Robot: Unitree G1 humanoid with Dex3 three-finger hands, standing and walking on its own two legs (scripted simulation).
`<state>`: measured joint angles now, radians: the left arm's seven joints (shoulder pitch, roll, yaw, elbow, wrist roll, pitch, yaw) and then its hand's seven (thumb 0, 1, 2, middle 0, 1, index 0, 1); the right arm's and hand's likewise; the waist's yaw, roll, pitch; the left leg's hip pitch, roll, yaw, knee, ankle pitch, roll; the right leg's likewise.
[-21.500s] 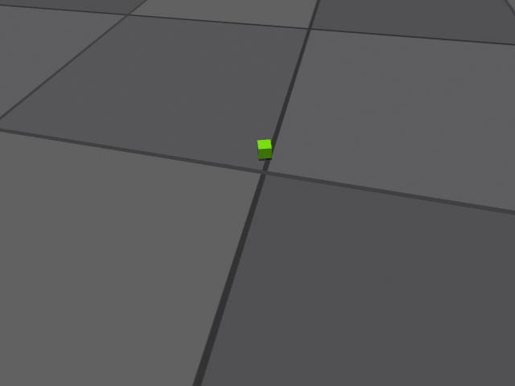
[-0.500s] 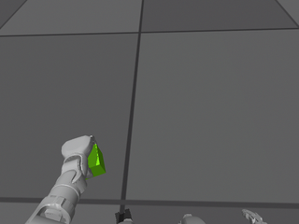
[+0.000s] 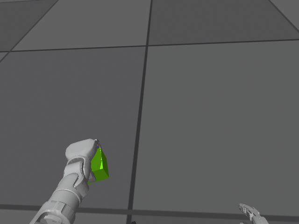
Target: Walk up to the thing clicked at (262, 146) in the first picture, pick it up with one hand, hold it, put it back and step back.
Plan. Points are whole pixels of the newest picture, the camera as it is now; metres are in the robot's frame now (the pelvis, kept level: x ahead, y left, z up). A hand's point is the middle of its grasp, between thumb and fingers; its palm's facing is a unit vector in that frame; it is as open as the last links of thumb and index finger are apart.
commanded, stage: hold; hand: left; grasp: from above
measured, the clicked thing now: (93, 166) +0.32 +0.21 -0.09
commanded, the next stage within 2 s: crouch in 1.48 s
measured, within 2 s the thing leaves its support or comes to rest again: neither
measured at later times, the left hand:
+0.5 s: hand (87, 168) +0.29 +0.21 -0.04, palm faces -0.43 -0.12 -0.90, open 10.2 cm
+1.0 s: hand (82, 164) +0.29 +0.22 -0.01, palm faces -0.43 -0.11 -0.89, open 10.2 cm
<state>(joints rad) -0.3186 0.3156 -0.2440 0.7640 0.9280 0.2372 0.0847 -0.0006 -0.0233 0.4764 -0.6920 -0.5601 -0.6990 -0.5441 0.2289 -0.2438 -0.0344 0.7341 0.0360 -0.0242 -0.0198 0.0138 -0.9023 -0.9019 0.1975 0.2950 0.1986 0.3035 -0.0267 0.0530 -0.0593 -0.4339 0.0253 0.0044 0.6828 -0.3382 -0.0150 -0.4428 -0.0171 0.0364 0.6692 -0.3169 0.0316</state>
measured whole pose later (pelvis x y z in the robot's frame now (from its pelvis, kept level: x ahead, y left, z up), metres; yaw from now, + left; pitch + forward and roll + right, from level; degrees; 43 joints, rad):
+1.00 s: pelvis -0.01 +0.00 +0.01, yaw +0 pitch +0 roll +0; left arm -0.26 0.36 -0.27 0.59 0.94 0.25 -0.07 0.00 -0.02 0.47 -0.70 -0.56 -0.70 -0.54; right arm 0.18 -0.24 -0.01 0.69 0.05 -0.02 -0.03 0.02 -0.90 -0.90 0.20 0.29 0.20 0.30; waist 0.01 0.06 -0.02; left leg -0.27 0.02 0.01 0.53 -0.26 -0.02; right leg -0.29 -0.02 0.04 0.53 -0.25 0.03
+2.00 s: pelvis -0.01 +0.00 +0.00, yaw +0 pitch +7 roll +0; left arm -0.39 0.31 -0.22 0.96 1.04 0.13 0.20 0.00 0.00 0.44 -0.70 -0.53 -0.71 -0.51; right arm 0.19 -0.25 -0.04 0.71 0.02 0.00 0.01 0.01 -0.88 -0.90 0.20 0.29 0.20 0.30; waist -0.03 0.01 -0.01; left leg -0.49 0.03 -0.01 0.68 -0.31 -0.02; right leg -0.50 -0.01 0.03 0.67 -0.29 0.02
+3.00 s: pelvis -0.07 +0.00 -0.34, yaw -2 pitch +38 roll -5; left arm -0.96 0.57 0.06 1.39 1.13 0.03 0.39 0.00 0.03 0.42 -0.67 -0.56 -0.69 -0.52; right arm 0.15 -0.26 0.00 0.73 -0.12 -0.08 0.08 0.01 -0.90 -0.90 0.20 0.29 0.20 0.30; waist -0.23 0.02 -0.13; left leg -2.09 0.00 -0.11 2.12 -0.71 -0.04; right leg -2.06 0.01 -0.01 2.07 -0.68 0.04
